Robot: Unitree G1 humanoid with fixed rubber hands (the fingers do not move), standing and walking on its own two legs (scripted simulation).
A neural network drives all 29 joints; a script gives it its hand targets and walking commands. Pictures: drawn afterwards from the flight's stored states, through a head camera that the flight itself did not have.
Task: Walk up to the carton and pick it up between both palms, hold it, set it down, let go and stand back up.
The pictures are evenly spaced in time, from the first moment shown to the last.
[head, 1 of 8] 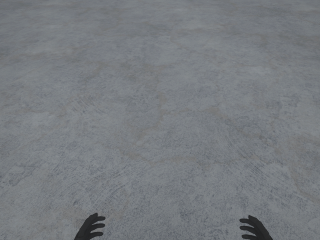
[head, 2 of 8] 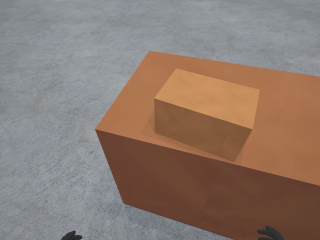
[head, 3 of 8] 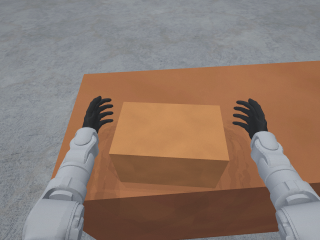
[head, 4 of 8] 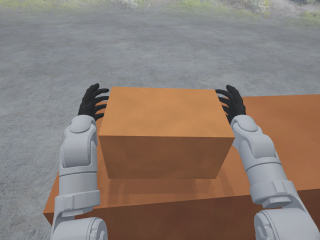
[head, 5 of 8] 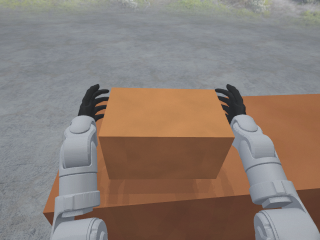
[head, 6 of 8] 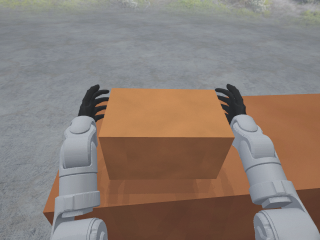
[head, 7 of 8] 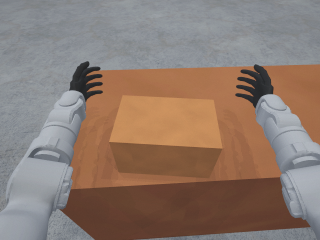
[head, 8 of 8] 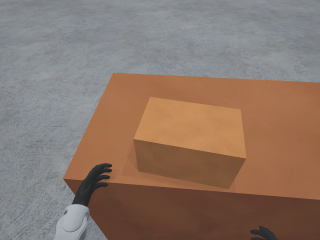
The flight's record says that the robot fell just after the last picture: no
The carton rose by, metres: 0.15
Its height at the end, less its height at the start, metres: +0.00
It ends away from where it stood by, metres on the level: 0.01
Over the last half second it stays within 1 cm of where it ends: yes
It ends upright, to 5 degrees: yes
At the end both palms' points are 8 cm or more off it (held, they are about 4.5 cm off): yes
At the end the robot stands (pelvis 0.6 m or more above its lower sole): yes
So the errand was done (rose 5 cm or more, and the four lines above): yes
